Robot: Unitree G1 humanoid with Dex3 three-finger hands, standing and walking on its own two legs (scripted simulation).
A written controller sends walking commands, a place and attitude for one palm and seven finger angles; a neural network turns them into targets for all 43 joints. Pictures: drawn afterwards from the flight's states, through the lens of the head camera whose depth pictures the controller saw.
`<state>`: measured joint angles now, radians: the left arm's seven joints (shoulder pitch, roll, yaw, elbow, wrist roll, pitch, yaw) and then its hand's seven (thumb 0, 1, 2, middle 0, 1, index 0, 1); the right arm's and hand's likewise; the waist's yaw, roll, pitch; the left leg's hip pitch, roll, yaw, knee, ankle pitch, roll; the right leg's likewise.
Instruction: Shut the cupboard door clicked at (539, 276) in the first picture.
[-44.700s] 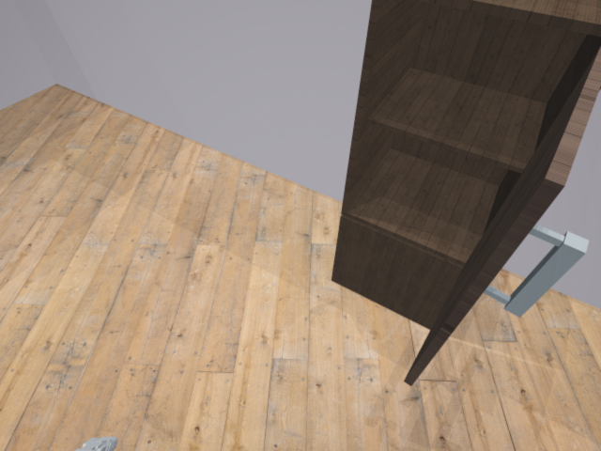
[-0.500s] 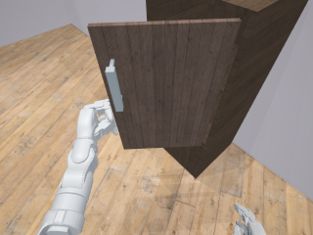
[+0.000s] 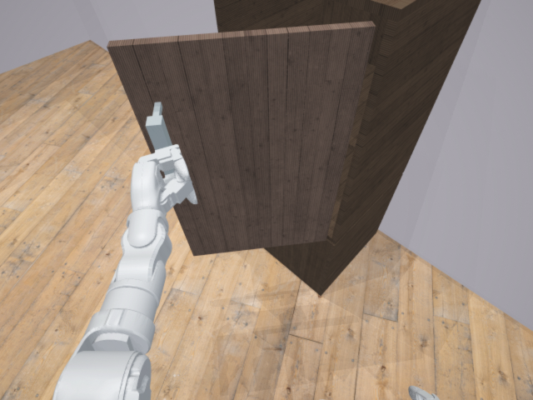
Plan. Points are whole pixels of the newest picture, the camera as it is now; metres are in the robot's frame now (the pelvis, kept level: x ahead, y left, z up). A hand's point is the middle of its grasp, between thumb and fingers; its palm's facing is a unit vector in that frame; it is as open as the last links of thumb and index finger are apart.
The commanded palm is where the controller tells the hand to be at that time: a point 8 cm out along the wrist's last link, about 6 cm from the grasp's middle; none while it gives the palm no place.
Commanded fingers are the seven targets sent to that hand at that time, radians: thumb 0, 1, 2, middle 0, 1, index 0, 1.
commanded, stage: bring the fist close to the handle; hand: left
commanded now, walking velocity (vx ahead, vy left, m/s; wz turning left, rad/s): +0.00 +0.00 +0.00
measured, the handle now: (168, 149) +0.50 +0.17 +0.09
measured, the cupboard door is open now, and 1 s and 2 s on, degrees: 51 39 28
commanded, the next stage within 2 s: push the door shut along its arc in 0.16 s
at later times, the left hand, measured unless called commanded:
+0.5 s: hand (190, 174) +0.43 +0.12 +0.11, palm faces +0.06 -1.00 -0.02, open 3.1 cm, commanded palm +0.41 +0.18 +0.10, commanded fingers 0.00 0.90 0.90 -1.30 -1.50 -1.30 -1.50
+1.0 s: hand (194, 147) +0.49 +0.12 +0.10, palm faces -0.07 -1.00 +0.00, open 3.1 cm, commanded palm +0.49 +0.18 +0.10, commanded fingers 0.00 0.90 0.90 -1.30 -1.50 -1.30 -1.50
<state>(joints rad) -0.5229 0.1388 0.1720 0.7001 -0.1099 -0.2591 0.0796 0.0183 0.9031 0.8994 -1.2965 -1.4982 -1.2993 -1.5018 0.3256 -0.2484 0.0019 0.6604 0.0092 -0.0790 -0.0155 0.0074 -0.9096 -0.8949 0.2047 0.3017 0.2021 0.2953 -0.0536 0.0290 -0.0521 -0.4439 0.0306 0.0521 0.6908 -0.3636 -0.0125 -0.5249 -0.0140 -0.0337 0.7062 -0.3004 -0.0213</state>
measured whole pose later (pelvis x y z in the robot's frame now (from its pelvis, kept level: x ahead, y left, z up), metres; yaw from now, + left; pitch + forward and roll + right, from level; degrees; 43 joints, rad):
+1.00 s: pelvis -0.02 +0.01 -0.02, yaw +1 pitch +15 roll +0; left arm -1.05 0.37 0.25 1.27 -0.12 -0.34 -0.14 0.02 0.90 0.90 -1.30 -1.50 -1.31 -1.50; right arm 0.41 -0.30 0.02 0.70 0.00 -0.09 -0.01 0.00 -0.91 -0.89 0.21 0.30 0.20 0.30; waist -0.18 0.02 -0.05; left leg -0.71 0.02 0.03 0.84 -0.38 0.01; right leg -0.76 -0.03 -0.05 0.80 -0.29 0.00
